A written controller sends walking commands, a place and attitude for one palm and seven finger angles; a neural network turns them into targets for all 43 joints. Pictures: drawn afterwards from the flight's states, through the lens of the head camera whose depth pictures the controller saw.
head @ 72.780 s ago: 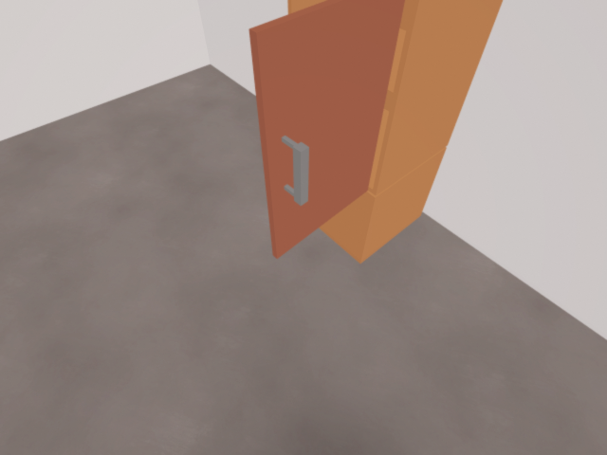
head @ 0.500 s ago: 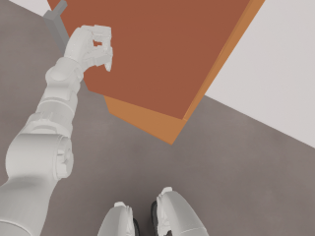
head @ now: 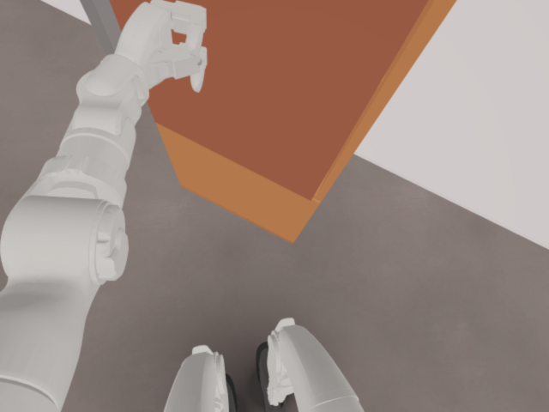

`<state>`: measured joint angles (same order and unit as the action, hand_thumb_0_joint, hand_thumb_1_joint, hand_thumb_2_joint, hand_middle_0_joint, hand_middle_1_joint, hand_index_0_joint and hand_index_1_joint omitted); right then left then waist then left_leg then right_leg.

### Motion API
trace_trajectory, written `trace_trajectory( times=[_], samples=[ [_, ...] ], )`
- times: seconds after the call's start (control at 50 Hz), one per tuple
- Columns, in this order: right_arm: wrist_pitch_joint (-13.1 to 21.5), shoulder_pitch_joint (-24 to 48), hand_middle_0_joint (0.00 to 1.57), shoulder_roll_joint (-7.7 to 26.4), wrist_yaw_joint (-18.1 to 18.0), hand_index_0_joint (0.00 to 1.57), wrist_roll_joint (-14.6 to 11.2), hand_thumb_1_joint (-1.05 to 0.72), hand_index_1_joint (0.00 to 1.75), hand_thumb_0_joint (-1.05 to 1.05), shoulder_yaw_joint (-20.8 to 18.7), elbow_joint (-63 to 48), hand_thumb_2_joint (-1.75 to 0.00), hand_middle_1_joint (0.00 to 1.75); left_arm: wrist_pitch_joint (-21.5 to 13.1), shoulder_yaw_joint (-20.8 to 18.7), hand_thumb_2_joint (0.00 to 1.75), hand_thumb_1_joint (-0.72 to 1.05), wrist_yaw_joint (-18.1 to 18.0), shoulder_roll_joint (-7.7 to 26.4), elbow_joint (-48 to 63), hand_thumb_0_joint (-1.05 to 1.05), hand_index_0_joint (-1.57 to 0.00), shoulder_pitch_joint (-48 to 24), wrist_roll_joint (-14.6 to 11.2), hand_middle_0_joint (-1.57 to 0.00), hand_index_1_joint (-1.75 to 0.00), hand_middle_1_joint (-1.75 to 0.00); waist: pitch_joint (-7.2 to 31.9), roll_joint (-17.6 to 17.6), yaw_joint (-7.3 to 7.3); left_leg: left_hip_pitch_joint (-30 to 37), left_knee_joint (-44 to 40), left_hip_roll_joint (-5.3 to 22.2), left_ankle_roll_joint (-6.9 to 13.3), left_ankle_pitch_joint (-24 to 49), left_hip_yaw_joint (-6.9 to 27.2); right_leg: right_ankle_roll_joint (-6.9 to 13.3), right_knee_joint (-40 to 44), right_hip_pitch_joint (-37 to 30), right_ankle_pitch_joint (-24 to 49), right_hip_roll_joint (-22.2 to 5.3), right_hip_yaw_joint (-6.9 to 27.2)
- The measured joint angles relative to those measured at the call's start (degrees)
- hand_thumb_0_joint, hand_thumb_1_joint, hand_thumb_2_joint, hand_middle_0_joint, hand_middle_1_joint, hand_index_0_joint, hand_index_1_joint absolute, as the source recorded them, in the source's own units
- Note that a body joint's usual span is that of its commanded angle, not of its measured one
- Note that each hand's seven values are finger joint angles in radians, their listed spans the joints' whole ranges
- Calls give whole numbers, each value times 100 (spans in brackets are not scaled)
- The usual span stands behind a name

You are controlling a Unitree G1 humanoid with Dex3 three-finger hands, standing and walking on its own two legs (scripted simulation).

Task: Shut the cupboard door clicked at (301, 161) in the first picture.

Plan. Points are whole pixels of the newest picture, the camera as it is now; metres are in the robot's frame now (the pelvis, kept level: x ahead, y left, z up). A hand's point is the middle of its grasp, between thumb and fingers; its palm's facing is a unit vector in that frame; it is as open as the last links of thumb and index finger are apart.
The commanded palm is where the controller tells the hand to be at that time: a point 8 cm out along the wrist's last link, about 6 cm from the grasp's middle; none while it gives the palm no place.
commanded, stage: pull the fist back off the door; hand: left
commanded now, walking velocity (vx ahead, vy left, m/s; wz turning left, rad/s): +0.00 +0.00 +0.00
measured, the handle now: (114, 12) +0.64 +0.12 +0.08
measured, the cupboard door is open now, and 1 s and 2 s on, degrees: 0 0 0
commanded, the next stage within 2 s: draw the hand back to the body in 0.84 s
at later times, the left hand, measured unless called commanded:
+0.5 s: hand (192, 75) +0.53 +0.03 +0.09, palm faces -0.02 -1.00 +0.01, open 3.1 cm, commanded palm +0.48 +0.08 +0.09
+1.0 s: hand (198, 117) +0.47 +0.03 +0.08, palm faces -0.08 -1.00 -0.05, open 3.1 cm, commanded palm +0.43 +0.09 +0.10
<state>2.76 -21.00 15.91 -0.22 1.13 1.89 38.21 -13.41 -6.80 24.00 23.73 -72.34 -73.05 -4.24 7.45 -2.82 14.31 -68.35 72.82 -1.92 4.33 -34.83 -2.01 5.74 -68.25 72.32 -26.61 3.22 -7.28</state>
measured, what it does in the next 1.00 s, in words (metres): stands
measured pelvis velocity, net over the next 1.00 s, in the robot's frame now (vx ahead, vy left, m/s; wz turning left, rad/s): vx -0.01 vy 0.01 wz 0.00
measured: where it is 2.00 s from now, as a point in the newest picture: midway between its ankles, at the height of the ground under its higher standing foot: outside the picture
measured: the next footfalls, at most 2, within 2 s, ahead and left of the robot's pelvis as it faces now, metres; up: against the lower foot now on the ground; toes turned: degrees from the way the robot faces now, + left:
none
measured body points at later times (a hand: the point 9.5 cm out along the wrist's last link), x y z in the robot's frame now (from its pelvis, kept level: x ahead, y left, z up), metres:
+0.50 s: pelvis -0.01 +0.00 +0.02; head +0.14 -0.01 +0.45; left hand +0.52 +0.08 +0.09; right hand -0.04 -0.25 -0.09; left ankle -0.02 +0.08 -0.62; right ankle +0.04 -0.07 -0.62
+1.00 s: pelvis -0.01 +0.01 +0.03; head +0.11 +0.00 +0.46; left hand +0.47 +0.08 +0.09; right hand +0.05 -0.25 -0.10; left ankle -0.02 +0.08 -0.62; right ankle +0.04 -0.07 -0.62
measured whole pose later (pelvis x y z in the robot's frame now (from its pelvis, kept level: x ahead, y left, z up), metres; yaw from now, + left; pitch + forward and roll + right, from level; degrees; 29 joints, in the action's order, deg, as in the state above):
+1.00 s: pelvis -0.01 +0.01 +0.03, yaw +0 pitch +22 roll +0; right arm -1.1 -17.6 14.3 6.2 2.4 -0.1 34.7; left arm -30.3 -6.1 -9.7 6.0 -67.7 -50.9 0.5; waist 8.8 -2.3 9.2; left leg -55.8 64.4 -3.4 5.0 -31.1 -4.1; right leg 4.4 -62.3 61.0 -24.0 2.3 -4.3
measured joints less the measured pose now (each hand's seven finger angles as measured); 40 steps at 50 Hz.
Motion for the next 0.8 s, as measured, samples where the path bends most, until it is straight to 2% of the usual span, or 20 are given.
trace_trajectory(
  times=[0.04,0.12,0.18,0.22,0.28,0.32,0.4,0.46,0.56,0.64,0.7,0.74,0.8],
  samples=[
    [7,-86,20,-3,93,20,51,-91,30,1,-22,-76,-89,30,6,-268,96,86,-642,-253,-24,2,-132,65,-54,-129,-150,-150,31,-52,-80,-15,-8,-4,-11,9,18,-7,22,2,10,-5,-14],
    [-25,-146,20,-103,376,20,207,-91,30,1,-33,-231,-89,30,-140,-775,93,81,-2232,-738,55,0,-132,319,-100,-129,-150,-150,62,-36,-133,42,-121,-23,-26,86,-26,-19,85,-29,68,-21,36],
    [24,-175,20,-187,598,20,357,-91,30,1,-64,-305,-89,30,-674,-803,92,83,-3169,-1004,240,1,-131,606,206,-129,-150,-150,94,-56,-132,55,-185,-30,-32,142,-40,-19,134,-35,117,-27,54],
    [24,-159,20,-234,722,20,410,-91,30,0,-88,-274,-89,30,-1052,-641,91,84,-3429,-1078,311,1,-130,758,519,-129,-150,-150,87,-67,-122,95,-210,-31,-33,163,-46,-17,153,-73,137,-27,60],
    [-80,-129,20,-270,797,20,388,-91,30,0,-89,-192,-89,30,-1306,-439,91,87,-3402,-1071,163,1,-130,802,857,-129,-150,-150,74,-65,-79,202,-271,-33,-35,201,-56,-14,203,-173,171,-26,75],
    [-178,-131,20,-263,786,20,327,-91,30,0,-78,-162,-89,30,-1230,-436,91,87,-3294,-1049,-62,1,-130,747,886,-129,-150,-150,64,-66,-44,303,-345,-28,-38,238,-65,-15,274,-271,208,-18,89],
    [-293,-221,20,-187,700,20,218,-91,30,0,-48,-233,-89,30,-981,-833,91,88,-3175,-1012,-362,2,-130,775,582,-130,-150,-150,47,-52,3,554,-579,-8,-43,341,-127,-12,482,-493,317,19,168],
    [-271,-321,20,-125,669,20,197,-91,30,1,-68,-299,-89,30,-1150,-1021,90,89,-3162,-975,-206,2,-130,1036,385,-130,-150,-150,36,-12,-24,711,-727,7,-46,403,-185,-13,599,-620,386,46,236],
    [-229,-436,19,-64,724,20,180,-91,30,1,-192,-212,-89,30,-1742,-581,90,90,-3023,-1027,341,2,-130,1647,422,-129,-150,-150,53,48,-231,862,-801,-19,-43,431,-189,-13,636,-761,391,26,249],
    [-334,-366,19,-31,712,20,104,-91,30,1,-250,-124,-89,30,-1635,-188,90,90,-2872,-1251,462,2,-130,2014,291,-129,-150,-150,52,74,-403,1010,-850,-58,-37,445,-133,-31,692,-938,377,-11,206],
    [-348,-233,19,-11,655,20,79,-91,30,1,-277,-155,-89,30,-1512,-39,91,90,-2896,-1503,548,2,-130,2267,129,-130,-150,-150,21,68,-461,1132,-917,-85,-24,473,-91,-49,775,-1085,392,-36,175],
    [-308,-128,19,-8,618,20,90,-91,30,1,-295,-202,-89,30,-1569,46,91,90,-2989,-1663,710,2,-130,2438,60,-130,-150,-150,15,65,-473,1189,-946,-98,-12,481,-81,-62,806,-1149,397,-47,170],
    [-222,38,19,-15,600,20,131,-91,30,1,-316,-239,-89,30,-1856,127,91,90,-3135,-1848,948,2,-130,2602,113,-130,-150,-150,65,58,-481,1240,-936,-114,8,455,-99,-81,777,-1189,366,-58,190]
  ],
)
